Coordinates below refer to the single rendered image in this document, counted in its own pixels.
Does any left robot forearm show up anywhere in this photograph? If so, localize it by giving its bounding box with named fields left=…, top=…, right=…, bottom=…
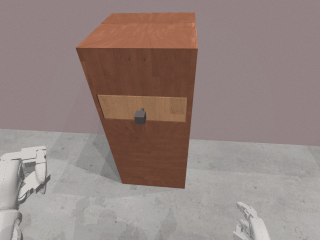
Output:
left=0, top=209, right=23, bottom=240

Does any right robot hand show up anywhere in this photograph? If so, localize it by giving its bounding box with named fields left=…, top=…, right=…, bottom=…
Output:
left=233, top=201, right=271, bottom=240

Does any cabinet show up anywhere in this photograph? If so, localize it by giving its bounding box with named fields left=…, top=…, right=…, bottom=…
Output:
left=76, top=12, right=198, bottom=189

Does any drawer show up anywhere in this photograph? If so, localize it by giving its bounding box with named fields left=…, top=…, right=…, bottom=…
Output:
left=97, top=94, right=187, bottom=122

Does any handle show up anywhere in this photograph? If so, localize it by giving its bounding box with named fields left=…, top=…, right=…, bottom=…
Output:
left=134, top=108, right=147, bottom=125

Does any left robot hand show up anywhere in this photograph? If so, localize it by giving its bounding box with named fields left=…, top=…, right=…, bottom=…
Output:
left=0, top=146, right=51, bottom=210

